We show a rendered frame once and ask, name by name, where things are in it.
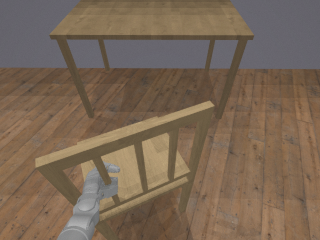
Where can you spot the left robot forearm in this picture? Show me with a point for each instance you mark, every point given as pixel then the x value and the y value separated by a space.
pixel 86 214

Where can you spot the left robot hand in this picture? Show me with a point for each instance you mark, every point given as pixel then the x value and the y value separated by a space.
pixel 95 184

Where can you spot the chair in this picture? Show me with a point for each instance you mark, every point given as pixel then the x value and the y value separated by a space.
pixel 150 164

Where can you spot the table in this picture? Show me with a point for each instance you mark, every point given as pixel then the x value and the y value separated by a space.
pixel 153 20

